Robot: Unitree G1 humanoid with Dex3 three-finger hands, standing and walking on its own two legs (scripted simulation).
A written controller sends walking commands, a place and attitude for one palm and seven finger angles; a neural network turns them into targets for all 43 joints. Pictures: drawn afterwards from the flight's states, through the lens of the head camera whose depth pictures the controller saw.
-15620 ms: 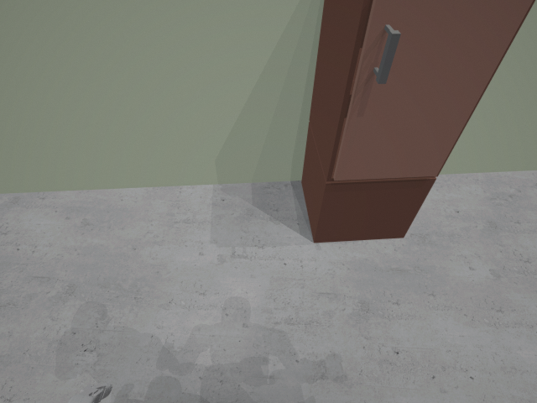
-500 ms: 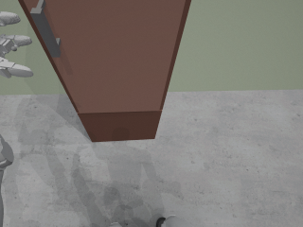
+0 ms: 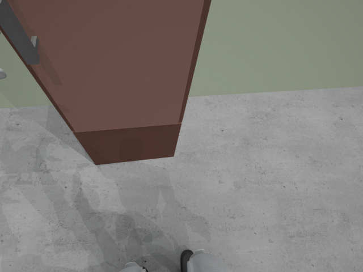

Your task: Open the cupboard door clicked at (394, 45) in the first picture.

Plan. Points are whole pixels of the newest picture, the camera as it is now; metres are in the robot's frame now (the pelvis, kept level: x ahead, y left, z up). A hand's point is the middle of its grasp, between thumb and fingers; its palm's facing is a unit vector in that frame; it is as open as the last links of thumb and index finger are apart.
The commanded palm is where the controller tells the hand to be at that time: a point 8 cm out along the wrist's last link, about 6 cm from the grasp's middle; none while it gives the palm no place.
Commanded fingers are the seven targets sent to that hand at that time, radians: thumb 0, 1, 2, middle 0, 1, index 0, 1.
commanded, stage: move the hooked fingers beside the handle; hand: left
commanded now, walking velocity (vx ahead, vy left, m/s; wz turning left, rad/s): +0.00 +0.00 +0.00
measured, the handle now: (18, 25) +0.57 +0.24 +0.15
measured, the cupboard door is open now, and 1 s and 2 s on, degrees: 0 0 1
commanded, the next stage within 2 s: slide the fingers in behind the handle in 0.44 s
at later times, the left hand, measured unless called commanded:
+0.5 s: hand out of the picture +0.52 +0.29 +0.15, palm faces +0.04 -1.00 +0.00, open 14.0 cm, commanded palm +0.50 +0.33 +0.14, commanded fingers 0.00 -0.50 0.30 -0.30 -1.20 -0.30 -1.20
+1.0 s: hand out of the picture +0.51 +0.27 +0.15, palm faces +0.03 -1.00 -0.01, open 14.0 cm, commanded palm +0.50 +0.31 +0.14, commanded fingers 0.00 -0.50 0.30 -0.30 -1.20 -0.30 -1.20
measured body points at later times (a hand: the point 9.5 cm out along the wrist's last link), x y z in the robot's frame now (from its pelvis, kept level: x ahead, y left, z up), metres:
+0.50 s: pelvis +0.00 +0.00 +0.00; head +0.13 +0.03 +0.43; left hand +0.51 +0.34 +0.15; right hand +0.00 -0.27 -0.10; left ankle -0.04 +0.09 -0.71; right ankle +0.00 -0.13 -0.71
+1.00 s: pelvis +0.00 +0.00 +0.00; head +0.12 +0.02 +0.43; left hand +0.51 +0.32 +0.16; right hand -0.03 -0.27 -0.10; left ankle -0.04 +0.09 -0.71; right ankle +0.00 -0.13 -0.71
